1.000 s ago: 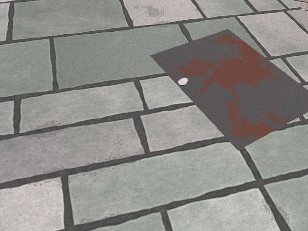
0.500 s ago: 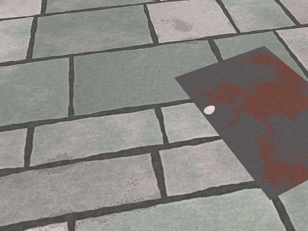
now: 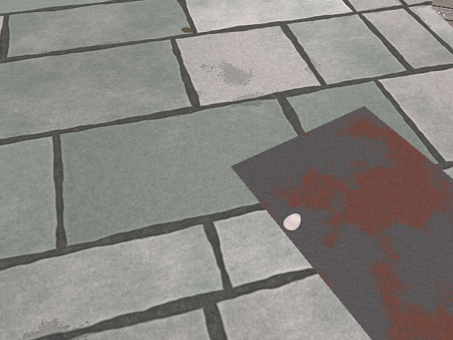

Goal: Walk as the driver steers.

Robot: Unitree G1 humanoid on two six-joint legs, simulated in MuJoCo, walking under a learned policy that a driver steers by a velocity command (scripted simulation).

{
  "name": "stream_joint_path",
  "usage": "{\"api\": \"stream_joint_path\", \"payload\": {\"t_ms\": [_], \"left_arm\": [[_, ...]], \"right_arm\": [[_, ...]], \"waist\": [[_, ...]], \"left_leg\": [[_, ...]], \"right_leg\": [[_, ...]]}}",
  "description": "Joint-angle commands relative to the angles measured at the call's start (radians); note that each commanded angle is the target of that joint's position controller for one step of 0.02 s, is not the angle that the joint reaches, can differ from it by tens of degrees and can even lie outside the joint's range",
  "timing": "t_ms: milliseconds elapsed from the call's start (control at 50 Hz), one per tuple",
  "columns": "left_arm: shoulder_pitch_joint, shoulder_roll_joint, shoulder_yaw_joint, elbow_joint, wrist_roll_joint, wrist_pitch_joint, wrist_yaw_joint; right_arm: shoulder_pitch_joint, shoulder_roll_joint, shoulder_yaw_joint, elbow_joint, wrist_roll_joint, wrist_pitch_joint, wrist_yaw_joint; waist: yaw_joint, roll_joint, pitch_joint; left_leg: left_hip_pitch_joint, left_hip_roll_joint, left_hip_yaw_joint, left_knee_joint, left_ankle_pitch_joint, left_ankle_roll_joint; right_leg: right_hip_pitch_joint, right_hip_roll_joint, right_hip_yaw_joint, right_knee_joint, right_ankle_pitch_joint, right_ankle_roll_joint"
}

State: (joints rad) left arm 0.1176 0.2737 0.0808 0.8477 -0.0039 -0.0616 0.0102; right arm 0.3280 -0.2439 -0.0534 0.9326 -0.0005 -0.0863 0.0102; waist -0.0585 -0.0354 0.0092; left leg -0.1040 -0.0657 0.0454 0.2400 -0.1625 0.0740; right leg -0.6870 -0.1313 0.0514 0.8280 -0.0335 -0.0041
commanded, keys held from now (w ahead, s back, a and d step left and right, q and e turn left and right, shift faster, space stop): w+q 1.00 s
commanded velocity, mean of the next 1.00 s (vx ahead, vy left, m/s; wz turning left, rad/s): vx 0.50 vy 0.00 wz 0.48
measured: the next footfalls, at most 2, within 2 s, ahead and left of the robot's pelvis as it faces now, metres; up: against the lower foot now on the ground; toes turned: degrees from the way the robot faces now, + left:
right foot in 0.22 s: +0.31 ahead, -0.15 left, +0.00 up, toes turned +5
left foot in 0.74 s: +0.51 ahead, +0.17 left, +0.00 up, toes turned +26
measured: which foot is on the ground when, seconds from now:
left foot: down 0.00-0.24, up 0.26-0.72, down 0.74-1.00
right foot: up 0.00-0.20, down 0.22-0.74, up 0.76-1.00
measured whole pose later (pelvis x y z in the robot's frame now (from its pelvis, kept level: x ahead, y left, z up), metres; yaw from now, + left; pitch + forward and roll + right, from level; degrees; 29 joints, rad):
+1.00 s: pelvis +0.51 +0.10 +0.00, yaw +32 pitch +1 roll -1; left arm 0.07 0.30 0.07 0.80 0.01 -0.10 0.01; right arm 0.32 -0.26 -0.07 0.77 0.01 -0.05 0.01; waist -0.04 -0.03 0.05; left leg -0.20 -0.10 -0.06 0.35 -0.17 0.11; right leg -0.64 -0.11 0.07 0.93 -0.19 0.04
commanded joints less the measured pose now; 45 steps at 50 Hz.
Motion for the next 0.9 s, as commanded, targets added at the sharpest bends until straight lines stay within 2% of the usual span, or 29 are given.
{"api": "stream_joint_path", "payload": {"t_ms": [20,100,140,180,200,220,240,260,280,300,320,340,360,380,460,560,620,660,700,720,740,760,780,800,820,840,860,880,900], "left_arm": [[-0.088,0.028,0.0,-0.07,0.001,-0.015,-0.007],[-0.209,0.033,-0.009,-0.108,-0.008,-0.03,-0.026],[-0.228,0.051,-0.008,-0.12,-0.012,-0.043,-0.037],[-0.174,0.085,0.002,-0.108,-0.013,-0.053,-0.04],[-0.085,0.109,0.015,-0.084,-0.012,-0.057,-0.036],[0.073,0.161,0.038,-0.041,-0.002,-0.062,-0.027],[0.256,0.239,0.057,-0.019,0.01,-0.06,-0.017],[0.271,0.271,0.061,-0.001,0.009,-0.048,-0.022],[0.234,0.157,0.032,-0.02,0.004,-0.044,-0.021],[0.171,0.106,0.017,-0.029,-0.001,-0.044,-0.016],[0.11,0.09,0.009,-0.031,0.004,-0.044,-0.017],[0.068,0.066,0.003,-0.028,0.009,-0.045,-0.019],[0.046,0.059,0.001,-0.023,0.017,-0.048,-0.018],[0.035,0.056,0.002,-0.017,0.017,-0.051,-0.017],[0.051,0.1,0.018,0.01,0.017,-0.058,-0.004],[0.086,0.141,0.027,0.024,0.01,-0.045,0.008],[0.138,0.167,0.036,0.041,-0.004,-0.028,0.009],[0.152,0.185,0.042,0.048,-0.015,-0.013,0.009],[0.136,0.216,0.051,0.042,-0.024,0.0,0.012],[0.123,0.226,0.054,0.038,-0.028,0.01,0.013],[0.113,0.215,0.048,0.032,-0.029,0.016,0.015],[0.135,0.16,0.027,0.01,0.005,0.01,0.016],[0.201,0.028,-0.014,-0.047,0.027,-0.022,0.002],[0.08,0.119,0.0,-0.059,-0.018,-0.06,-0.01],[0.014,0.146,0.008,-0.083,-0.047,-0.079,-0.016],[0.015,0.135,0.005,-0.072,-0.031,-0.088,-0.009],[0.025,0.142,0.013,-0.059,-0.005,-0.086,-0.001],[0.046,0.149,0.019,-0.054,0.0,-0.073,-0.002],[0.052,0.144,0.021,-0.057,0.003,-0.059,-0.003]], "right_arm": [[-0.008,-0.163,-0.032,-0.043,0.013,-0.011,-0.014],[0.061,-0.172,-0.036,-0.012,0.022,0.005,-0.02],[0.069,-0.181,-0.042,-0.005,0.025,0.015,-0.026],[0.053,-0.196,-0.05,-0.007,0.026,0.024,-0.031],[0.034,-0.194,-0.05,-0.013,0.026,0.027,-0.031],[0.023,-0.161,-0.038,-0.025,0.02,0.027,-0.029],[0.021,-0.097,-0.016,-0.061,-0.005,0.027,-0.028],[0.15,-0.021,0.003,-0.081,0.025,0.008,-0.024],[0.099,-0.136,-0.023,-0.063,0.045,0.002,-0.025],[0.014,-0.175,-0.037,-0.085,0.051,0.002,-0.025],[-0.019,-0.157,-0.038,-0.088,0.046,0.006,-0.029],[-0.036,-0.143,-0.043,-0.094,0.035,0.013,-0.03],[-0.021,-0.122,-0.045,-0.097,0.035,0.024,-0.025],[-0.019,-0.101,-0.043,-0.103,0.038,0.035,-0.022],[-0.085,-0.08,-0.041,-0.151,0.029,0.06,-0.018],[-0.23,-0.064,-0.026,-0.202,0.023,0.052,0.014],[-0.315,-0.067,-0.02,-0.245,0.023,0.055,0.032],[-0.338,-0.082,-0.023,-0.27,0.023,0.058,0.042],[-0.29,-0.116,-0.04,-0.277,0.022,0.063,0.046],[-0.195,-0.145,-0.058,-0.258,0.024,0.065,0.045],[-0.026,-0.198,-0.091,-0.21,0.028,0.066,0.035],[0.123,-0.3,-0.128,-0.176,0.031,0.076,0.012],[0.063,-0.379,-0.127,-0.195,0.033,0.062,0.014],[0.085,-0.287,-0.099,-0.22,0.024,0.046,0.024],[0.049,-0.24,-0.085,-0.214,0.016,0.03,0.026],[-0.011,-0.212,-0.076,-0.224,0.02,0.022,0.024],[-0.08,-0.181,-0.067,-0.238,0.016,0.021,0.021],[-0.115,-0.159,-0.057,-0.256,0.004,0.02,0.016],[-0.121,-0.158,-0.056,-0.261,0.002,0.018,0.012]], "waist": [[0.01,0.087,0.034],[-0.025,0.089,0.064],[-0.014,0.102,0.064],[0.026,0.13,0.035],[0.076,0.133,-0.011],[0.143,0.114,-0.126],[0.202,-0.022,-0.301],[0.127,-0.325,-0.409],[0.155,-0.193,-0.32],[0.153,-0.127,-0.188],[0.123,-0.055,-0.12],[0.1,-0.051,-0.065],[0.072,-0.078,-0.045],[0.062,-0.081,-0.033],[0.053,-0.028,0.011],[0.097,-0.009,0.05],[0.124,-0.003,0.078],[0.118,-0.012,0.082],[0.072,-0.044,0.032],[0.013,-0.048,-0.024],[-0.075,-0.024,-0.108],[-0.115,0.127,-0.196],[0.018,0.331,-0.29],[-0.06,0.187,-0.328],[-0.055,0.148,-0.199],[-0.013,0.07,-0.134],[0.03,0.054,-0.089],[0.061,0.075,-0.08],[0.072,0.081,-0.075]], "left_leg": [[-0.043,0.24,-0.154,-0.119,0.176,0.124],[0.036,0.267,-0.193,-0.064,0.153,0.129],[0.074,0.291,-0.229,-0.013,0.164,0.121],[0.086,0.304,-0.26,0.051,0.229,0.104],[0.069,0.276,-0.246,0.135,0.335,0.086],[-0.013,0.213,-0.209,0.317,0.365,0.055],[-0.214,0.12,-0.14,0.641,0.079,0.011],[-0.557,0.008,-0.116,0.923,-0.44,-0.034],[-0.647,0.075,-0.194,1.035,-0.42,-0.034],[-0.682,0.114,-0.172,1.043,-0.322,-0.027],[-0.64,0.156,-0.154,1.021,-0.24,-0.032],[-0.611,0.181,-0.154,0.978,-0.187,-0.036],[-0.561,0.205,-0.157,0.955,-0.151,-0.037],[-0.54,0.214,-0.15,0.938,-0.137,-0.041],[-0.603,0.225,-0.15,0.823,-0.018,-0.064],[-0.565,0.201,-0.073,0.551,0.185,-0.058],[-0.576,0.187,-0.037,0.457,0.16,-0.038],[-0.567,0.167,-0.009,0.421,0.085,-0.013],[-0.453,0.105,0.048,0.411,-0.021,0.025],[-0.325,0.059,0.078,0.392,-0.046,0.051],[-0.084,0.008,0.085,0.331,0.008,0.088],[0.214,0.149,-0.164,0.305,0.019,0.152],[0.461,0.36,-0.749,0.147,-0.208,0.33],[0.476,0.393,-0.841,0.036,-0.257,0.318],[0.388,0.373,-0.706,0.03,-0.17,0.277],[0.249,0.329,-0.587,0.04,-0.066,0.244],[0.115,0.289,-0.491,0.034,0.033,0.219],[0.035,0.266,-0.447,0.013,0.097,0.211],[-0.007,0.255,-0.43,-0.007,0.137,0.214]], "right_leg": [[0.039,0.025,-0.016,-0.161,0.14,0.014],[0.053,0.062,-0.015,-0.291,0.123,0.022],[0.084,0.072,-0.003,-0.342,0.073,0.012],[0.192,0.09,-0.01,-0.369,0.002,-0.007],[0.325,0.108,-0.031,-0.4,-0.014,-0.029],[0.573,0.077,-0.012,-0.371,0.001,-0.068],[0.882,-0.126,0.193,-0.334,0.0,-0.126],[1.128,-0.311,0.613,-0.457,-0.208,-0.262],[1.049,-0.273,0.598,-0.509,-0.348,-0.232],[0.915,-0.242,0.438,-0.531,-0.336,-0.187],[0.781,-0.203,0.337,-0.562,-0.251,-0.168],[0.683,-0.171,0.255,-0.597,-0.186,-0.162],[0.616,-0.153,0.187,-0.628,-0.145,-0.156],[0.58,-0.144,0.141,-0.656,-0.114,-0.16],[0.559,-0.15,-0.003,-0.705,0.022,-0.182],[0.591,-0.123,-0.167,-0.716,0.073,-0.154],[0.683,-0.151,-0.208,-0.69,0.094,-0.141],[0.75,-0.172,-0.23,-0.638,0.187,-0.125],[0.783,-0.174,-0.261,-0.506,0.501,-0.104],[0.772,-0.16,-0.281,-0.361,0.64,-0.089],[0.686,-0.118,-0.308,-0.141,0.637,-0.057],[0.415,-0.066,-0.317,0.194,0.26,-0.003],[0.014,0.148,-0.156,0.485,-0.564,0.046],[-0.09,0.13,0.025,0.563,-0.557,0.023],[-0.162,0.09,0.015,0.538,-0.459,-0.003],[-0.115,0.045,0.021,0.458,-0.372,-0.015],[-0.037,0.015,0.024,0.371,-0.317,-0.011],[0.031,-0.004,0.034,0.329,-0.281,-0.006],[0.062,-0.003,0.031,0.289,-0.264,0.006]]}}
Velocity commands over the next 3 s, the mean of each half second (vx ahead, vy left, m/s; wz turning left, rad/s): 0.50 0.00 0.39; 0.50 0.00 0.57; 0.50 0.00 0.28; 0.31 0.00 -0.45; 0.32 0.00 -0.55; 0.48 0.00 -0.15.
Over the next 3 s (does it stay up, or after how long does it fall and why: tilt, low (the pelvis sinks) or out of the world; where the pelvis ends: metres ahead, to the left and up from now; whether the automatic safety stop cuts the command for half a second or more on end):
stays up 1.34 0.43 -0.01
